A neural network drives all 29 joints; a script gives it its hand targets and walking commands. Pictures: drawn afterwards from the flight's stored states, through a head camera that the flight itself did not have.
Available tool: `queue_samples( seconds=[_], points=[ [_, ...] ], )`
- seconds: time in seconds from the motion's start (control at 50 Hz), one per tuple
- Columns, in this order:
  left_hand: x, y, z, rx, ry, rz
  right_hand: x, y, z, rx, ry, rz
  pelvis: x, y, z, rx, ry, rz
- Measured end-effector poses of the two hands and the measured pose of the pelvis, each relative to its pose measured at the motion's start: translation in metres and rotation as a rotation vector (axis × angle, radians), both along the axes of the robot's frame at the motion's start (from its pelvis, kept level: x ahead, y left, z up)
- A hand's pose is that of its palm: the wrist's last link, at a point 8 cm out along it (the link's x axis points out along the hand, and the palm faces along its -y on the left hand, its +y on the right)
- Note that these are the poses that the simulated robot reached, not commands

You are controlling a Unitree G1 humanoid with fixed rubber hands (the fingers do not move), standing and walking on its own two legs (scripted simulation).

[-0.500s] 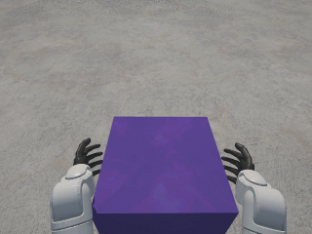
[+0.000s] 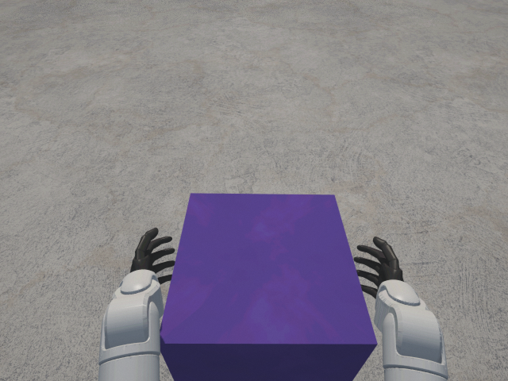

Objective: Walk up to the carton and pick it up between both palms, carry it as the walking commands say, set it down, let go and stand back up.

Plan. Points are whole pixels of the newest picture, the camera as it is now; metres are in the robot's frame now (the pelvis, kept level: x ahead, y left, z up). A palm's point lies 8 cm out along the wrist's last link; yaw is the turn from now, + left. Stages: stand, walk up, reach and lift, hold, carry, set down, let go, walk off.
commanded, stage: hold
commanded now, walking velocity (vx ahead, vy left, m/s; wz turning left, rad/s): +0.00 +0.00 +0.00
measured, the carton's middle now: (263, 277) +0.32 +0.00 -0.06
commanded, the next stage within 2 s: set down in 0.54 s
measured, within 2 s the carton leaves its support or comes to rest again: neither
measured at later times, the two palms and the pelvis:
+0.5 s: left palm (144, 249) +0.31 +0.19 +0.06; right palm (382, 262) +0.30 -0.18 +0.05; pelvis +0.04 +0.00 +0.01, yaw +3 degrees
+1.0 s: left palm (150, 266) +0.31 +0.19 +0.00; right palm (370, 270) +0.31 -0.18 +0.00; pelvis +0.03 +0.01 +0.01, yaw +0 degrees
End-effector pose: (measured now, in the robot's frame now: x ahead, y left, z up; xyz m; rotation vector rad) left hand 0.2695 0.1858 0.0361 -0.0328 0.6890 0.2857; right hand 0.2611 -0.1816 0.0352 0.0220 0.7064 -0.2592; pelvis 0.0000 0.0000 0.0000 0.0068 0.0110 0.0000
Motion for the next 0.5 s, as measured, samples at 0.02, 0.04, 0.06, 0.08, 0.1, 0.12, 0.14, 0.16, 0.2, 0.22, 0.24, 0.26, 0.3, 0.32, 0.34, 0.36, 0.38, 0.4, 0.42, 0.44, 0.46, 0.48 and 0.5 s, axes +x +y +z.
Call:
queue_samples(
  seconds=[0.02, 0.04, 0.06, 0.08, 0.1, 0.12, 0.14, 0.16, 0.2, 0.22, 0.24, 0.26, 0.3, 0.32, 0.34, 0.36, 0.38, 0.4, 0.42, 0.44, 0.46, 0.48, 0.5],
  points=[
    [0.001, 0.0, -0.004, 0.019, 0.009, -0.018, 0.001, 0.0, -0.005, -0.016, 0.009, 0.016, 0.0, 0.0, 0.001, -0.003, -0.026, 0.005],
    [0.002, 0.0, -0.008, 0.034, 0.018, -0.033, 0.001, 0.0, -0.01, -0.029, 0.017, 0.03, 0.001, 0.0, 0.002, -0.007, -0.046, 0.011],
    [0.002, 0.001, -0.011, 0.042, 0.027, -0.038, 0.001, 0.0, -0.013, -0.034, 0.025, 0.041, 0.003, 0.0, 0.003, -0.008, -0.062, 0.018],
    [0.001, 0.002, -0.013, 0.042, 0.033, -0.036, 0.001, 0.0, -0.015, -0.032, 0.031, 0.047, 0.004, 0.0, 0.004, -0.01, -0.072, 0.024],
    [0.001, 0.002, -0.014, 0.039, 0.036, -0.027, 0.002, 0.001, -0.016, -0.029, 0.033, 0.05, 0.007, 0.0, 0.005, -0.011, -0.078, 0.031],
    [0.002, 0.003, -0.013, 0.037, 0.035, -0.019, 0.004, 0.002, -0.016, -0.025, 0.032, 0.05, 0.009, 0.0, 0.005, -0.012, -0.084, 0.038],
    [0.004, 0.004, -0.012, 0.036, 0.031, -0.012, 0.007, 0.003, -0.014, -0.021, 0.028, 0.048, 0.011, -0.001, 0.006, -0.013, -0.09, 0.044],
    [0.007, 0.004, -0.01, 0.037, 0.023, -0.008, 0.01, 0.004, -0.012, -0.02, 0.021, 0.046, 0.013, -0.001, 0.006, -0.013, -0.096, 0.049],
    [0.014, 0.006, -0.002, 0.042, 0.001, -0.005, 0.019, 0.006, -0.005, -0.017, 0.0, 0.042, 0.017, -0.002, 0.007, -0.014, -0.106, 0.058],
    [0.019, 0.007, 0.002, 0.044, -0.011, -0.006, 0.023, 0.006, -0.001, -0.016, -0.012, 0.043, 0.019, -0.003, 0.007, -0.014, -0.111, 0.06],
    [0.023, 0.007, 0.007, 0.046, -0.023, -0.007, 0.028, 0.007, 0.003, -0.014, -0.025, 0.045, 0.021, -0.003, 0.008, -0.014, -0.116, 0.063],
    [0.026, 0.008, 0.012, 0.049, -0.034, -0.01, 0.032, 0.007, 0.007, -0.012, -0.035, 0.048, 0.022, -0.003, 0.008, -0.013, -0.122, 0.064],
    [0.032, 0.009, 0.02, 0.056, -0.051, -0.015, 0.038, 0.008, 0.014, -0.01, -0.053, 0.054, 0.026, -0.003, 0.009, -0.013, -0.131, 0.066],
    [0.034, 0.009, 0.023, 0.059, -0.058, -0.018, 0.04, 0.008, 0.017, -0.008, -0.06, 0.054, 0.028, -0.003, 0.01, -0.012, -0.134, 0.067],
    [0.036, 0.009, 0.026, 0.061, -0.063, -0.02, 0.041, 0.008, 0.019, -0.007, -0.065, 0.055, 0.03, -0.003, 0.01, -0.012, -0.137, 0.066],
    [0.037, 0.009, 0.027, 0.059, -0.066, -0.021, 0.042, 0.008, 0.021, -0.007, -0.068, 0.055, 0.032, -0.003, 0.011, -0.011, -0.14, 0.066],
    [0.038, 0.009, 0.028, 0.057, -0.066, -0.024, 0.043, 0.007, 0.021, -0.005, -0.068, 0.054, 0.034, -0.003, 0.011, -0.01, -0.142, 0.064],
    [0.038, 0.009, 0.028, 0.058, -0.065, -0.027, 0.042, 0.007, 0.022, -0.005, -0.067, 0.052, 0.035, -0.003, 0.012, -0.01, -0.144, 0.063],
    [0.038, 0.008, 0.027, 0.058, -0.063, -0.03, 0.041, 0.007, 0.021, -0.003, -0.064, 0.047, 0.036, -0.003, 0.012, -0.009, -0.145, 0.062],
    [0.038, 0.007, 0.026, 0.055, -0.059, -0.032, 0.04, 0.006, 0.02, -0.001, -0.06, 0.042, 0.037, -0.003, 0.012, -0.009, -0.145, 0.061],
    [0.038, 0.007, 0.024, 0.053, -0.054, -0.034, 0.038, 0.005, 0.018, 0.002, -0.054, 0.036, 0.038, -0.003, 0.012, -0.009, -0.145, 0.059],
    [0.037, 0.006, 0.022, 0.049, -0.045, -0.036, 0.036, 0.004, 0.016, 0.003, -0.046, 0.032, 0.038, -0.003, 0.012, -0.008, -0.146, 0.057],
    [0.037, 0.005, 0.019, 0.045, -0.035, -0.038, 0.035, 0.003, 0.013, 0.004, -0.035, 0.03, 0.039, -0.003, 0.012, -0.008, -0.147, 0.055]
  ],
)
